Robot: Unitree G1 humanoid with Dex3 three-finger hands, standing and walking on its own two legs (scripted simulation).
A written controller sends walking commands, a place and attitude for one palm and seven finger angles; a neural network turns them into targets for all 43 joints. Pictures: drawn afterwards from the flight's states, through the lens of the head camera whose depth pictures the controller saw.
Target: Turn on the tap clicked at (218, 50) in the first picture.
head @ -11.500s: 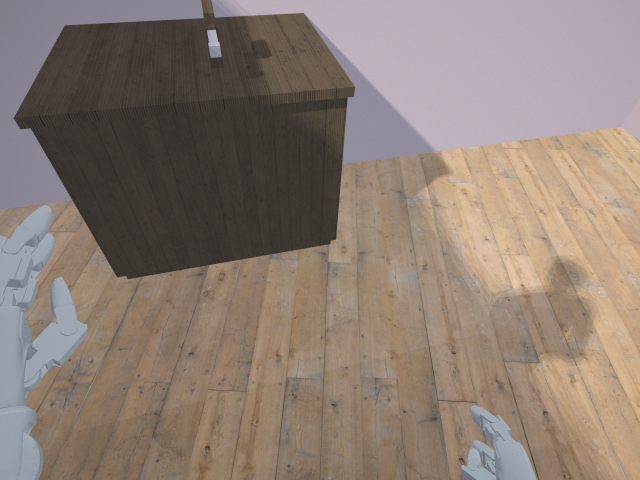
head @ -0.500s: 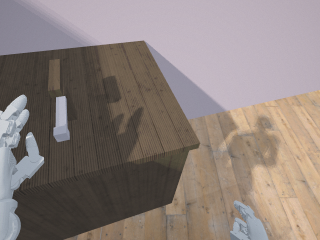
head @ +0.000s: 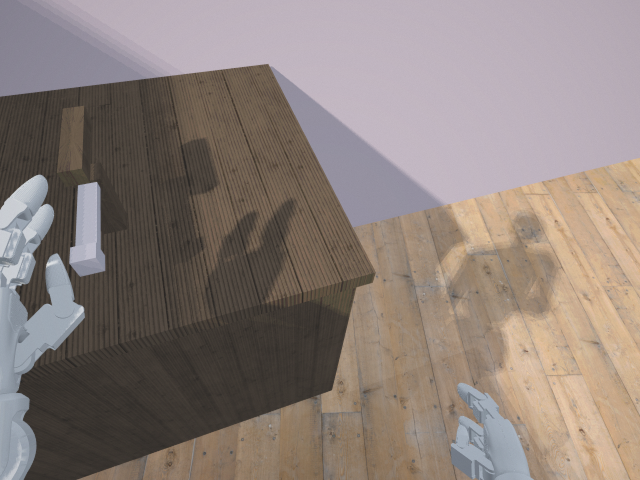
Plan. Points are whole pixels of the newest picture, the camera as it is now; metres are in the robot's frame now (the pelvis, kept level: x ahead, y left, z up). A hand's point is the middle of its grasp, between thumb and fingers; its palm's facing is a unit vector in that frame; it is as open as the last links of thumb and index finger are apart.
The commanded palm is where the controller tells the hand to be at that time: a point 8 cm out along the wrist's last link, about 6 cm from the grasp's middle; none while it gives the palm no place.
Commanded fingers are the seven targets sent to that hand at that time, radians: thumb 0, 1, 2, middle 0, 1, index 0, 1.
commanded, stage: shuffle to correct the standing spot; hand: left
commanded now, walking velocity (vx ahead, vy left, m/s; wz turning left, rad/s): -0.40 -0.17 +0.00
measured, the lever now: (88, 259) +0.33 +0.31 +0.08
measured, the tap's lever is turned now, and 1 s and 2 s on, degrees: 0 0 0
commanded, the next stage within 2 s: come to a stop and stand still in 0.06 s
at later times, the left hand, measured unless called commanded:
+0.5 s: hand (77, 384) +0.16 +0.22 +0.15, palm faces +0.41 -0.83 -0.39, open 7.4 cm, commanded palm +0.11 +0.26 +0.17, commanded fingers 0.00 0.90 0.90 -0.20 -0.30 -0.20 -0.30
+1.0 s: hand (82, 333) +0.21 +0.23 +0.15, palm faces +0.41 -0.83 -0.37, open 7.4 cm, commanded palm +0.15 +0.27 +0.17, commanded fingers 0.00 0.90 0.90 -0.20 -0.30 -0.20 -0.30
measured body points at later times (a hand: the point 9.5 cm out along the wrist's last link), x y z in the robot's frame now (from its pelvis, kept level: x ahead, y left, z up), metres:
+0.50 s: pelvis -0.04 -0.03 -0.01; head -0.02 -0.03 +0.44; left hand +0.14 +0.26 +0.17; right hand +0.14 -0.27 -0.09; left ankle -0.06 +0.09 -0.74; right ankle +0.05 -0.10 -0.74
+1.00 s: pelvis +0.00 -0.01 +0.00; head +0.02 -0.01 +0.44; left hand +0.18 +0.28 +0.17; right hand +0.17 -0.23 -0.10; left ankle -0.06 +0.09 -0.74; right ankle +0.05 -0.10 -0.74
